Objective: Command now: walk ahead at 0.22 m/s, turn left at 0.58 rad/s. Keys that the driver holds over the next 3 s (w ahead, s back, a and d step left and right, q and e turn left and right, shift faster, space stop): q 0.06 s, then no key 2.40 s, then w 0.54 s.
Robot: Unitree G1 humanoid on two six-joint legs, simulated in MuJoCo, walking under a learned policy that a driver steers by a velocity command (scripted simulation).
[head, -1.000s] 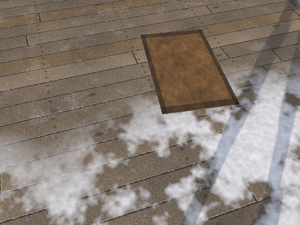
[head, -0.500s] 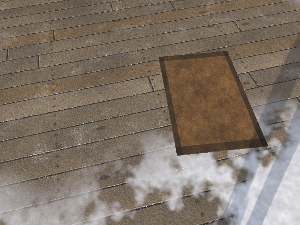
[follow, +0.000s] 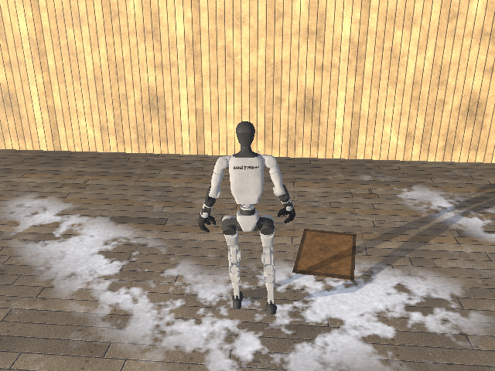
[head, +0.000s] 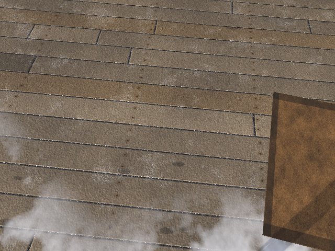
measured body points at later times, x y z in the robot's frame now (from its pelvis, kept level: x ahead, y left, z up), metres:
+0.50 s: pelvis +0.13 -0.03 +0.01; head +0.14 -0.04 +0.46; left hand +0.25 +0.24 -0.09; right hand +0.30 -0.27 -0.10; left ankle +0.09 +0.07 -0.72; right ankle +0.18 -0.15 -0.72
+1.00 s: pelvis +0.14 -0.04 +0.01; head +0.15 -0.04 +0.46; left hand +0.24 +0.23 -0.11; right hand +0.26 -0.29 -0.12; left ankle +0.09 +0.07 -0.72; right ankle +0.18 -0.15 -0.72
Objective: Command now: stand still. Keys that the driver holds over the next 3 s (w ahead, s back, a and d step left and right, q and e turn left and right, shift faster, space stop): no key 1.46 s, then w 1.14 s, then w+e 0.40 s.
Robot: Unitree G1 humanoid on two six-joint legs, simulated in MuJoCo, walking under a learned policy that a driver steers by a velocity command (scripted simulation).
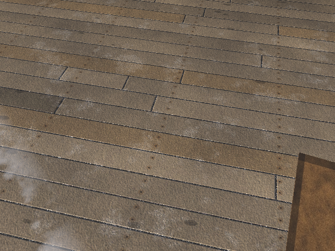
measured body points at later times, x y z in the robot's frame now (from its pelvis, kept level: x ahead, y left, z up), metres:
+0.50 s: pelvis -0.01 -0.01 +0.00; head +0.00 -0.01 +0.45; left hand +0.07 +0.25 -0.14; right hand +0.03 -0.26 -0.15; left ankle -0.04 +0.12 -0.74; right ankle +0.02 -0.11 -0.74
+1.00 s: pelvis -0.01 -0.01 +0.00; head +0.00 -0.01 +0.45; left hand +0.05 +0.24 -0.15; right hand -0.01 -0.26 -0.15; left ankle -0.04 +0.12 -0.74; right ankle +0.02 -0.11 -0.74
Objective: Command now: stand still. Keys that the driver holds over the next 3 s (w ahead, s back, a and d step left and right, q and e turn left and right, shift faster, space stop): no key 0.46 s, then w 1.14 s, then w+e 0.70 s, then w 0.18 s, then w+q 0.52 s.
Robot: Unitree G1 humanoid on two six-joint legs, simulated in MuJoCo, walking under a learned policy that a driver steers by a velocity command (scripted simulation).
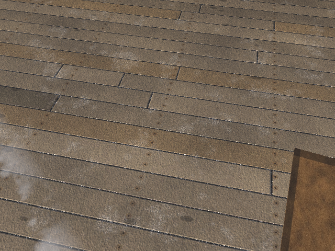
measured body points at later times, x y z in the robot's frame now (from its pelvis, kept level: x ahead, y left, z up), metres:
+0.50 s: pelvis +0.00 +0.00 +0.00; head +0.02 +0.00 +0.45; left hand +0.04 +0.25 -0.15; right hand -0.01 -0.24 -0.16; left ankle -0.03 +0.13 -0.74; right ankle +0.03 -0.10 -0.74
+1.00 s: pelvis +0.13 +0.03 +0.01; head +0.15 +0.04 +0.45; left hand +0.30 +0.27 -0.12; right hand +0.02 -0.21 -0.12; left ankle +0.00 +0.13 -0.74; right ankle +0.28 -0.13 -0.69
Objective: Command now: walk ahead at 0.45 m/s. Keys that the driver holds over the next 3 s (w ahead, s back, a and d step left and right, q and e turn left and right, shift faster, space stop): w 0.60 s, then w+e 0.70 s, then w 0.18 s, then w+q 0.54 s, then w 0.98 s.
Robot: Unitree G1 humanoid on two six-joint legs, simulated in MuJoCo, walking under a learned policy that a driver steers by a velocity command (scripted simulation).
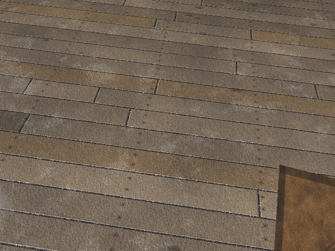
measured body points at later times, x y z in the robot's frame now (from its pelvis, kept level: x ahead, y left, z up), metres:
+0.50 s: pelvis +0.29 -0.05 +0.00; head +0.30 -0.05 +0.45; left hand +0.26 +0.21 -0.14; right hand +0.46 -0.31 -0.10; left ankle +0.46 +0.13 -0.68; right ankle +0.24 -0.14 -0.74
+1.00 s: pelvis +0.58 +0.01 +0.00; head +0.59 +0.01 +0.45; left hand +0.74 +0.26 -0.12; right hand +0.57 -0.26 -0.13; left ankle +0.55 +0.10 -0.74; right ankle +0.67 -0.18 -0.67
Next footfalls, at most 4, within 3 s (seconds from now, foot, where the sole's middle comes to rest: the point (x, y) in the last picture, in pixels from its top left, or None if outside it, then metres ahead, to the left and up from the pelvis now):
0.16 right None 0.28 -0.14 -0.78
0.68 left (128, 231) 0.59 0.10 -0.78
1.24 right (189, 174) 0.85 -0.18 -0.78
1.80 left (166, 114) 1.23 -0.10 -0.78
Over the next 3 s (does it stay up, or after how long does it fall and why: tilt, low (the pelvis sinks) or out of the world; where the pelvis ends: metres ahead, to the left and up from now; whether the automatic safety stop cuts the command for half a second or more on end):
stays up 1.68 -0.24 0.00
